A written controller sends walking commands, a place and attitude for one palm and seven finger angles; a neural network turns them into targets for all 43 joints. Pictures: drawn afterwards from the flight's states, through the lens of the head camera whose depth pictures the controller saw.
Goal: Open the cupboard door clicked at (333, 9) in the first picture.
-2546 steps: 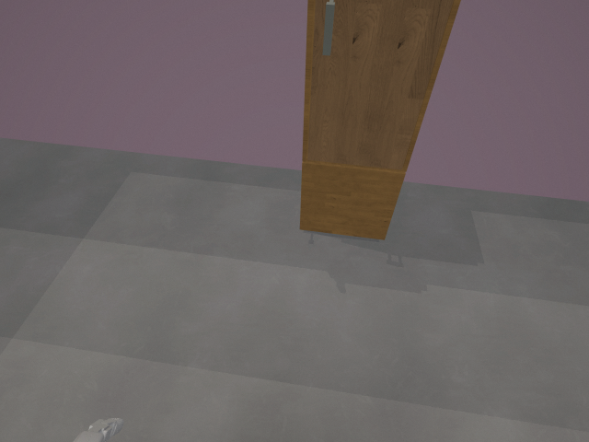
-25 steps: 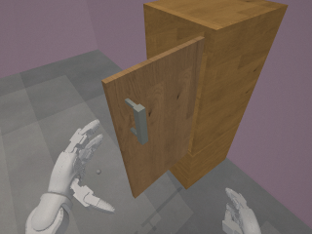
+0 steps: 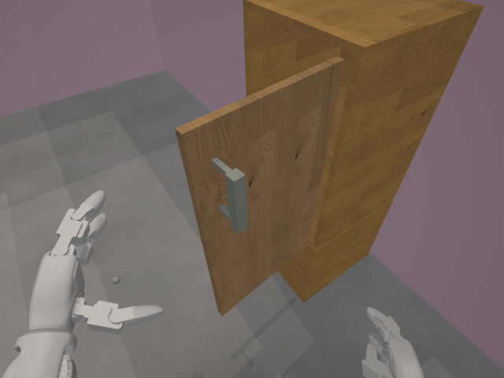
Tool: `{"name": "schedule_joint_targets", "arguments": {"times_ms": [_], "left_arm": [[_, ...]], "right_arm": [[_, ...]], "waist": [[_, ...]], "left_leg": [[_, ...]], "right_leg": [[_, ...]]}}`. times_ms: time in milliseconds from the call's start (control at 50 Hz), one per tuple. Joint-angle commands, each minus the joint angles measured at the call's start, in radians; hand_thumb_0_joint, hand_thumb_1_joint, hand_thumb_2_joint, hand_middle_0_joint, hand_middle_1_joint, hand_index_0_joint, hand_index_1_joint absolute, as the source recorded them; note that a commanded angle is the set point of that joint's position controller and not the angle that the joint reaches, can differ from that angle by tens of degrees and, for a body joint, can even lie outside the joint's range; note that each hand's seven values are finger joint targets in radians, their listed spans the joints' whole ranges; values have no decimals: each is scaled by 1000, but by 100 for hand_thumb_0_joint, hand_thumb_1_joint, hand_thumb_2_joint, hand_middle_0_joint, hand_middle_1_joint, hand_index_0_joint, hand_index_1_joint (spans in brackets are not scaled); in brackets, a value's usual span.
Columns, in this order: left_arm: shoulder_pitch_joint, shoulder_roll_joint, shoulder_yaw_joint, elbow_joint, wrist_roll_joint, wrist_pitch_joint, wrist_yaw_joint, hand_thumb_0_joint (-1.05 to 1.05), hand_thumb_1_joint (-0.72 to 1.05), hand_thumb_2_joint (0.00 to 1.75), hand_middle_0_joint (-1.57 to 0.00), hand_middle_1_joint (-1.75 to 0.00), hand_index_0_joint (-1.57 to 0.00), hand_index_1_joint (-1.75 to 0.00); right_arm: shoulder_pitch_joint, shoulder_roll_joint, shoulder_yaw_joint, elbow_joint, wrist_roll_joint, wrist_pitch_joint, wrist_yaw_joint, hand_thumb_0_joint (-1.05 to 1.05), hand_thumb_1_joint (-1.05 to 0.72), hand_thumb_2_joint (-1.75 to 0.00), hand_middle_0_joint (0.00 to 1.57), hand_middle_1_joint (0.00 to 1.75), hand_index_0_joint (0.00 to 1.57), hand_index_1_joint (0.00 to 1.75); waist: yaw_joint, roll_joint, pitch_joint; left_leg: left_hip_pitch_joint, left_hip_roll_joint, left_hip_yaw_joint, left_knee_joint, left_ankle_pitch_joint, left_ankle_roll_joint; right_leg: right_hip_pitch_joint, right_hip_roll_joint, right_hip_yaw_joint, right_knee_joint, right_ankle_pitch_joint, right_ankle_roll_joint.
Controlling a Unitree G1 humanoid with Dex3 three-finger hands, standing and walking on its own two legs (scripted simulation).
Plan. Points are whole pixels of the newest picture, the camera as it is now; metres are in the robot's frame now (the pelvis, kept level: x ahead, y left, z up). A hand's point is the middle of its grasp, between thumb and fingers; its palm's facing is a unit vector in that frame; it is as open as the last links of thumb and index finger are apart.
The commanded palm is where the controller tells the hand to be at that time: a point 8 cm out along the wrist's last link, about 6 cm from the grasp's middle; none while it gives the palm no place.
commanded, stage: draw the hand back to the body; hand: left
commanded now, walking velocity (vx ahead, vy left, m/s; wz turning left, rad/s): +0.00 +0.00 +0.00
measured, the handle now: (229, 196) +0.36 +0.08 +0.12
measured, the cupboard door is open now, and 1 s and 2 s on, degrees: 96 96 96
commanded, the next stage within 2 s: step back with the hand held close in 0.86 s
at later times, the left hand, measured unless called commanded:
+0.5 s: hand (64, 258) +0.20 +0.26 +0.16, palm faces +0.43 -0.80 -0.42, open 8.9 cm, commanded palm +0.15 +0.30 +0.17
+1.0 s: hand (56, 266) +0.19 +0.26 +0.16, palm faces +0.45 -0.80 -0.39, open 7.4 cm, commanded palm +0.14 +0.30 +0.18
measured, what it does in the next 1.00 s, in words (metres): stands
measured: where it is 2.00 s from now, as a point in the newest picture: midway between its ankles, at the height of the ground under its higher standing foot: outside the picture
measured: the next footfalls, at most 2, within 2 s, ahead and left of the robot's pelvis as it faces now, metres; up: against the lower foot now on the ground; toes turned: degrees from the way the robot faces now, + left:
none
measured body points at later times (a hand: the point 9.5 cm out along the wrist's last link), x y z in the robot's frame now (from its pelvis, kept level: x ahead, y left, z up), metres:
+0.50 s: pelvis +0.01 +0.00 +0.01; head +0.00 -0.02 +0.45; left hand +0.18 +0.30 +0.18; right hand +0.20 -0.21 -0.08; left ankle -0.04 +0.10 -0.74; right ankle +0.04 -0.11 -0.74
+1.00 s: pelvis +0.00 +0.00 +0.01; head -0.02 -0.01 +0.46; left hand +0.16 +0.30 +0.18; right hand +0.18 -0.21 -0.08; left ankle -0.04 +0.10 -0.74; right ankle +0.04 -0.11 -0.74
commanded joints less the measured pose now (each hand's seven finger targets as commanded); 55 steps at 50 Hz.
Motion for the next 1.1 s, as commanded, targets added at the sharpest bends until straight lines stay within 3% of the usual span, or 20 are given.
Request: {"name": "schedule_joint_targets", "arguments": {"times_ms": [0,100,220,300,380,460,520,580,640,660,720,840,940,960,980,1000,1020,1040,1080], "left_arm": [[-110,154,113,-233,24,-99,55,0,9,55,-17,-30,-17,-30],[-81,179,165,-200,27,-111,67,0,27,63,-18,-30,-18,-30],[-63,188,209,-168,23,-112,65,0,48,72,-19,-30,-19,-30],[-65,216,257,-144,15,-110,67,0,62,78,-19,-30,-19,-30],[-84,240,291,-166,12,-113,71,0,76,84,-19,-30,-19,-30],[-90,263,328,-155,9,-108,74,0,90,90,-20,-30,-20,-30],[-100,220,282,-134,8,-102,65,0,90,90,-20,-30,-20,-30],[-108,213,270,-131,10,-101,64,0,90,90,-20,-30,-20,-30],[-116,232,286,-143,13,-103,68,0,90,90,-20,-30,-20,-30],[-111,244,297,-144,12,-101,69,0,90,90,-20,-30,-20,-30],[-114,249,308,-137,9,-104,72,0,90,90,-20,-30,-20,-30],[-133,247,304,-150,12,-109,74,0,90,90,-20,-30,-20,-30],[-128,236,291,-139,12,-111,71,0,90,90,-20,-30,-20,-30],[-231,282,317,-202,11,-117,77,0,90,90,-20,-30,-20,-30],[-264,375,434,-197,5,-153,81,0,90,90,-20,-30,-20,-30],[-151,290,374,-109,9,-153,68,0,90,90,-20,-30,-20,-30],[-108,281,360,-104,16,-149,64,0,90,90,-20,-30,-20,-30],[-103,267,343,-117,16,-151,61,0,90,90,-20,-30,-20,-30],[-65,267,345,-150,17,-169,63,0,90,90,-20,-30,-20,-30]], "right_arm": [[-129,-87,-48,-146,-8,-46,-13,0,-90,-90,20,30,20,30],[-135,-89,-56,-129,-10,-30,-15,0,-90,-90,20,30,20,30],[-142,-90,-64,-118,-7,-3,-11,0,-90,-90,20,30,20,30],[-147,-90,-67,-114,-6,13,-14,0,-90,-90,20,30,20,30],[-145,-91,-71,-112,-7,18,-15,0,-90,-90,20,30,20,30],[-144,-95,-75,-104,-8,22,-14,0,-90,-90,20,30,20,30],[-144,-97,-76,-103,-5,28,-8,0,-90,-90,20,30,20,30],[-144,-102,-79,-103,-5,30,-6,0,-90,-90,20,30,20,30],[-147,-101,-79,-105,-7,33,-6,0,-90,-90,20,30,20,30],[-151,-103,-78,-107,-8,33,-7,0,-90,-90,20,30,20,30],[-155,-95,-75,-108,-10,34,-9,0,-90,-90,20,30,20,30],[-159,-95,-72,-108,-10,26,-9,0,-90,-90,20,30,20,30],[-157,-97,-76,-103,-8,23,-8,0,-90,-90,20,30,20,30],[-171,-102,-72,-106,-6,19,-10,0,-90,-90,20,30,20,30],[-138,-113,-70,-141,10,39,-14,0,-90,-90,20,30,20,30],[-127,-93,-72,-122,2,57,-14,0,-90,-90,20,30,20,30],[-133,-104,-79,-130,1,69,-10,0,-90,-90,20,30,20,30],[-137,-109,-80,-137,1,76,-8,0,-90,-90,20,30,20,30],[-135,-118,-84,-143,-2,82,-11,0,-90,-90,20,30,20,30]], "waist": [[-1,26,-89],[7,-41,-93],[13,-5,-71],[17,-21,-68],[18,32,-90],[21,29,-96],[11,12,-61],[9,14,-63],[16,2,-79],[19,29,-79],[21,-3,-71],[20,50,-58],[15,5,-49],[14,38,-65],[-39,-6,61],[-41,-89,43],[-41,-92,27],[-45,-85,12],[-44,-7,-64]], "left_leg": [[-103,19,-34,-141,216,-5],[-84,23,-34,-151,279,-7],[-62,28,-24,-158,351,-14],[-59,28,-20,-164,352,-12],[-41,27,-19,-164,389,-20],[-26,28,-18,-158,456,-22],[-26,32,-18,-166,435,-20],[-23,32,-19,-173,410,-18],[-24,30,-25,-176,403,-20],[-29,28,-26,-179,391,-23],[-42,25,-25,-183,338,-16],[-52,24,-28,-191,310,-18],[-51,27,-29,-193,287,-14],[-47,23,-35,-191,270,-14],[-141,40,-43,-166,148,10],[-127,35,-54,-142,128,17],[-102,33,-46,-121,145,19],[-101,32,-41,-108,149,17],[-118,40,-47,-111,197,8]], "right_leg": [[160,-22,75,-78,77,-6],[193,-19,74,-87,131,-4],[200,-15,77,-94,184,-4],[211,-14,82,-104,192,-3],[225,-14,84,-104,217,-5],[233,-12,86,-109,263,-5],[205,-11,79,-116,232,0],[206,-12,78,-120,210,0],[216,-8,77,-118,202,-1],[221,-9,79,-120,191,-3],[223,-9,83,-131,164,-3],[220,-9,86,-136,138,-6],[209,-7,84,-143,117,-4],[215,-8,92,-146,104,-5],[65,-58,194,-203,90,-3],[44,-79,189,-219,56,-3],[21,-89,204,-231,56,-6],[6,-98,203,-229,55,-7],[56,-108,184,-171,139,-14]]}}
